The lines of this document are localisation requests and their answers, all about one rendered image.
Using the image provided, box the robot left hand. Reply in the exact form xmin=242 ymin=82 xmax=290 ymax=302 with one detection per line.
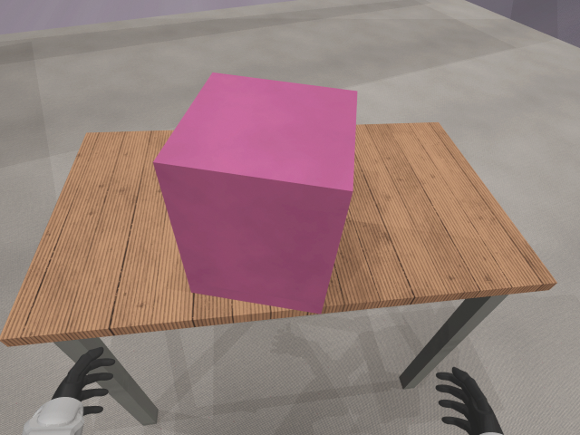
xmin=52 ymin=347 xmax=115 ymax=416

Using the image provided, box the carton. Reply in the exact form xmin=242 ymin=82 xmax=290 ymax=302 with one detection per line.
xmin=153 ymin=72 xmax=357 ymax=314

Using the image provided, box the robot right hand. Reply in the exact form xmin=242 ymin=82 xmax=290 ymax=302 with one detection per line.
xmin=436 ymin=367 xmax=504 ymax=435

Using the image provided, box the robot left forearm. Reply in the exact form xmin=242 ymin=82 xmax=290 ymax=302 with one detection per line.
xmin=22 ymin=397 xmax=84 ymax=435

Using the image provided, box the table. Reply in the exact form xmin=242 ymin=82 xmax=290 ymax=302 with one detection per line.
xmin=0 ymin=122 xmax=557 ymax=426

